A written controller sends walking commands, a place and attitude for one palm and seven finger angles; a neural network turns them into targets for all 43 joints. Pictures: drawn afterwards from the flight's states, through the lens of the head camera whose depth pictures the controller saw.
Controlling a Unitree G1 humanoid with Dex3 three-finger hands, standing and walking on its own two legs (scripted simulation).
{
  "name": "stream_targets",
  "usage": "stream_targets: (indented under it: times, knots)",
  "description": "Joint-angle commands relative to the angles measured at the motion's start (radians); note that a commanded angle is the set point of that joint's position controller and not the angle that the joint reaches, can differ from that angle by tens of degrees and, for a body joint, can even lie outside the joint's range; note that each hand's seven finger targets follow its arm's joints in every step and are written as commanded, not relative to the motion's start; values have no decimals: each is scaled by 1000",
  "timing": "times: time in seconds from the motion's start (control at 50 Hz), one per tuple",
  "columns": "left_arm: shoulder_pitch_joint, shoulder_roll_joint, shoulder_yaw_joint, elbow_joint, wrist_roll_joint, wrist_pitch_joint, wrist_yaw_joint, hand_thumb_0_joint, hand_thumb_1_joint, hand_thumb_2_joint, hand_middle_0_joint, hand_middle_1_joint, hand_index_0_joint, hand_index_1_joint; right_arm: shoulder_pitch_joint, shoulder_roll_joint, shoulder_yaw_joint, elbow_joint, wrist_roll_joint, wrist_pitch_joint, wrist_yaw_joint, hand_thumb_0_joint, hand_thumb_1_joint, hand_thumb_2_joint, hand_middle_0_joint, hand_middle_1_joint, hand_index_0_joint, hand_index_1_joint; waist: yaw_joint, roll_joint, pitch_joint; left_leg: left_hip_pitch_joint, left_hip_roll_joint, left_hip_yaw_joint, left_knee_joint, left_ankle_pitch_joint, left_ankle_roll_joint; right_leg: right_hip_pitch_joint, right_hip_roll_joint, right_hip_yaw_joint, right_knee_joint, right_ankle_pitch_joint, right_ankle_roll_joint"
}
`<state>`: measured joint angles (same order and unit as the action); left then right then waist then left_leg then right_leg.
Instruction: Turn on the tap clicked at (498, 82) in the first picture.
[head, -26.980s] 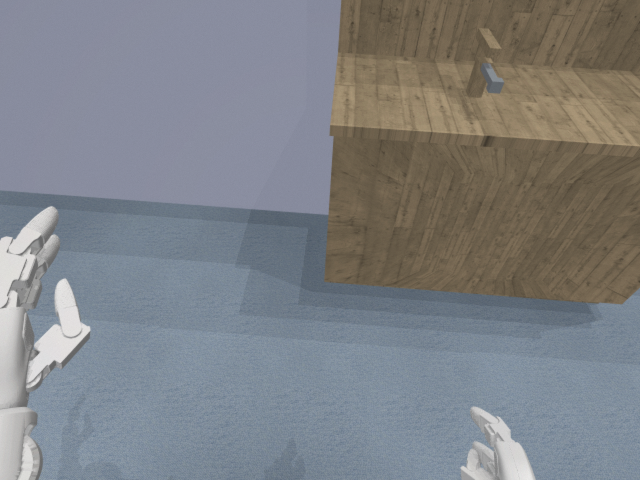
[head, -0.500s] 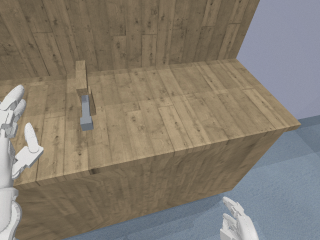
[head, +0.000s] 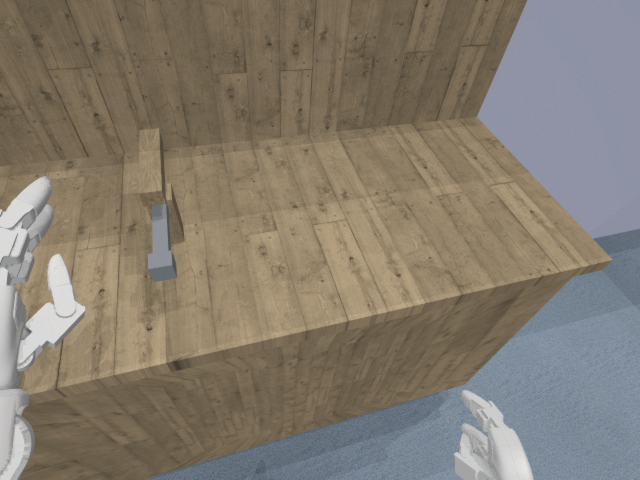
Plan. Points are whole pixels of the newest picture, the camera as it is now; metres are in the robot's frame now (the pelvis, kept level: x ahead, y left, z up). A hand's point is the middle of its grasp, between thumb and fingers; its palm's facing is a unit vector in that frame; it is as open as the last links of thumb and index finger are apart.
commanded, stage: come to a stop and stand still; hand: left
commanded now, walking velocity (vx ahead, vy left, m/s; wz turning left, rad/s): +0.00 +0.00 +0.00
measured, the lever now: (162, 266) +0.34 +0.23 +0.06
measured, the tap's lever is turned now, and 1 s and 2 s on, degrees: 0 0 0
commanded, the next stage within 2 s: look again from close up in 0.40 s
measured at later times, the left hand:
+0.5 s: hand (105, 311) +0.23 +0.22 +0.16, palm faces +0.37 -0.85 -0.36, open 7.4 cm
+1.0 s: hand (90, 318) +0.22 +0.23 +0.16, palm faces +0.38 -0.85 -0.36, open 7.4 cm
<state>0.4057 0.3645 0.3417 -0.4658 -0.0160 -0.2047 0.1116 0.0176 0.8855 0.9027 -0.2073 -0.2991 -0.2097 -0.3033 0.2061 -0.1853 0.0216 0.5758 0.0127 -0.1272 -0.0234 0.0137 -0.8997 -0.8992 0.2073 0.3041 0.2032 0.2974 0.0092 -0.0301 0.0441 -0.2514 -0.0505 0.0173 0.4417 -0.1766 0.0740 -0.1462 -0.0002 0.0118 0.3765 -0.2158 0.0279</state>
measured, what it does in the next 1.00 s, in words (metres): stands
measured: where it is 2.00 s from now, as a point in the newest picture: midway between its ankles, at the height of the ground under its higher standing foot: outside the picture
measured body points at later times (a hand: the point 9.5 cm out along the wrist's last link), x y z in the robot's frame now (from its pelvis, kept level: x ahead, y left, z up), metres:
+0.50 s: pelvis +0.01 -0.02 +0.00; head +0.02 -0.01 +0.45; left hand +0.20 +0.27 +0.18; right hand +0.19 -0.25 -0.07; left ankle +0.04 +0.06 -0.74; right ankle -0.01 -0.14 -0.74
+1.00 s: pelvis +0.00 -0.02 +0.00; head +0.01 +0.00 +0.45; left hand +0.19 +0.28 +0.18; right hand +0.18 -0.24 -0.07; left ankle +0.04 +0.06 -0.74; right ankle -0.01 -0.14 -0.74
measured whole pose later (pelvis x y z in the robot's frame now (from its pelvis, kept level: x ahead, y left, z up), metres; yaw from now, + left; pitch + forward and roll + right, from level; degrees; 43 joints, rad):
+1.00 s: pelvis +0.00 -0.02 +0.00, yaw +0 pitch -1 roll -1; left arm 0.44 0.36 0.34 -0.46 -0.05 -0.17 0.11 0.02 0.89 0.90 -0.21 -0.30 -0.21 -0.30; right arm 0.20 -0.19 0.03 0.58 0.02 -0.09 -0.05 0.01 -0.90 -0.90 0.21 0.30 0.20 0.30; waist 0.02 -0.01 0.03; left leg -0.24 -0.04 0.01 0.42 -0.17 0.05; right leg -0.14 0.02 0.00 0.36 -0.21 0.01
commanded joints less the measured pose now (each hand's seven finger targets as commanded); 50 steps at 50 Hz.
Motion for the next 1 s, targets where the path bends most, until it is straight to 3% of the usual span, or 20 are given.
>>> stream_targets:
  times: [0.0, 0.02, 0.2, 0.28, 0.3, 0.32, 0.36, 0.4, 0.42, 0.5, 0.52, 0.6, 0.62, 0.7, 0.72, 0.8, 0.82, 0.9, 0.92, 0.98]
  knots:
    - [-25, 184, 137, -219, -15, -63, 23, 0, 900, 900, -200, -300, -200, -300, -92, -131, -53, -158, 12, -41, -16, 0, -900, -900, 200, 300, 200, 300, 13, 99, -184, 105, 145, -121, -57, 197, -67, 35, -51, 10, -28, 180, -52]
    - [-16, 143, 100, -193, -22, -62, 16, 0, 900, 900, -200, -300, -200, -300, -81, -137, -52, -152, 6, -37, -15, 0, -900, -900, 200, 300, 200, 300, 10, 84, -179, 100, 140, -117, -51, 195, -60, 26, -52, 15, -32, 187, -54]
    - [-64, 175, 112, -204, -26, -40, 23, 0, 900, 900, -200, -300, -200, -300, -113, -134, -51, -155, 16, -21, -29, 0, -900, -900, 200, 300, 200, 300, 10, 76, -156, 103, 129, -107, -38, 124, -39, -3, -76, 63, -56, 191, -56]
    - [-70, 158, 93, -199, -31, -39, 20, 0, 900, 900, -200, -300, -200, -300, -107, -134, -53, -162, 11, -19, -29, 0, -900, -900, 200, 300, 200, 300, 9, 66, -151, 95, 124, -113, -46, 83, -37, -4, -76, 74, -65, 168, -59]
    - [-67, 179, 112, -216, -30, -37, 24, 0, 900, 900, -200, -300, -200, -300, -123, -134, -50, -159, 16, -18, -32, 0, -900, -900, 200, 300, 200, 300, 11, 73, -150, 100, 124, -113, -43, 98, -36, -6, -77, 69, -65, 172, -59]
    - [-59, 149, 85, -197, -33, -38, 21, 0, 900, 900, -200, -300, -200, -300, -111, -139, -47, -157, 7, -15, -31, 0, -900, -900, 200, 300, 200, 300, 9, 69, -144, 89, 122, -114, -47, 90, -33, -6, -72, 61, -66, 166, -58]
    - [-60, 153, 88, -207, -34, -40, 20, 0, 900, 900, -200, -300, -200, -300, -106, -138, -51, -159, 8, -15, -30, 0, -900, -900, 200, 300, 200, 300, 9, 73, -153, 97, 126, -116, -51, 101, -34, 0, -70, 64, -62, 177, -59]
    - [-38, 183, 121, -206, -35, -34, 24, 0, 900, 900, -200, -300, -200, -300, -119, -133, -49, -161, 15, -15, -33, 0, -900, -900, 200, 300, 200, 300, 13, 78, -151, 103, 130, -120, -55, 120, -36, 1, -71, 59, -60, 178, -56]
    - [-32, 146, 88, -192, -37, -35, 19, 0, 900, 900, -200, -300, -200, -300, -108, -138, -48, -157, 8, -12, -31, 0, -900, -900, 200, 300, 200, 300, 10, 74, -156, 94, 128, -115, -54, 110, -33, 6, -67, 52, -60, 174, -54]
    - [-17, 175, 117, -199, -38, -29, 22, 0, 900, 900, -200, -300, -200, -300, -119, -133, -49, -163, 16, -12, -34, 0, -900, -900, 200, 300, 200, 300, 11, 66, -156, 100, 131, -117, -57, 112, -36, 6, -71, 54, -63, 176, -53]
    - [-15, 145, 87, -183, -39, -30, 16, 0, 900, 900, -200, -300, -200, -300, -107, -139, -47, -160, 8, -9, -33, 0, -900, -900, 200, 300, 200, 300, 9, 60, -150, 91, 130, -114, -59, 98, -33, 0, -66, 49, -66, 169, -51]
    - [-27, 184, 118, -216, -37, -29, 22, 0, 900, 900, -200, -300, -200, -300, -119, -135, -49, -162, 16, -14, -36, 0, -900, -900, 200, 300, 200, 300, 11, 78, -159, 103, 135, -122, -65, 118, -35, 8, -68, 49, -59, 174, -52]
    - [-33, 148, 83, -209, -38, -33, 17, 0, 900, 900, -200, -300, -200, -300, -106, -141, -47, -157, 9, -12, -34, 0, -900, -900, 200, 300, 200, 300, 8, 79, -159, 94, 133, -123, -72, 105, -34, 9, -62, 39, -57, 163, -52]
    - [-34, 181, 111, -228, -35, -31, 21, 0, 900, 900, -200, -300, -200, -300, -116, -135, -50, -161, 16, -15, -36, 0, -900, -900, 200, 300, 200, 300, 9, 85, -152, 92, 136, -127, -78, 71, -36, 8, -65, 47, -62, 143, -54]
    - [-31, 152, 87, -208, -36, -35, 17, 0, 900, 900, -200, -300, -200, -300, -106, -139, -47, -155, 8, -13, -36, 0, -900, -900, 200, 300, 200, 300, 8, 80, -149, 85, 135, -127, -86, 54, -33, 4, -60, 38, -62, 134, -51]
    - [-39, 175, 107, -213, -33, -32, 21, 0, 900, 900, -200, -300, -200, -300, -113, -136, -50, -157, 15, -16, -36, 0, -900, -900, 200, 300, 200, 300, 8, 102, -131, 76, 140, -136, -100, 27, -38, 1, -61, 43, -65, 113, -54]
    - [-44, 146, 78, -204, -33, -37, 17, 0, 900, 900, -200, -300, -200, -300, -103, -141, -48, -153, 8, -15, -35, 0, -900, -900, 200, 300, 200, 300, 6, 98, -130, 66, 139, -136, -106, 9, -35, 1, -54, 37, -63, 105, -53]
    - [-32, 179, 112, -211, -33, -34, 22, 0, 900, 900, -200, -300, -200, -300, -110, -133, -49, -160, 15, -19, -35, 0, -900, -900, 200, 300, 200, 300, 9, 95, -134, 67, 144, -145, -114, 10, -39, 13, -57, 35, -61, 102, -52]
    - [-38, 145, 80, -198, -35, -37, 16, 0, 900, 900, -200, -300, -200, -300, -100, -137, -45, -152, 7, -17, -34, 0, -900, -900, 200, 300, 200, 300, 6, 87, -130, 61, 147, -151, -133, -14, -42, 5, -43, 23, -58, 80, -50]
    - [-68, 158, 88, -220, -33, -39, 15, 0, 900, 900, -200, -300, -200, -300, -96, -131, -52, -161, 10, -21, -34, 0, -900, -900, 200, 300, 200, 300, 5, 128, -126, 72, 176, -180, -181, -76, -53, -5, -25, 24, -49, 41, -46]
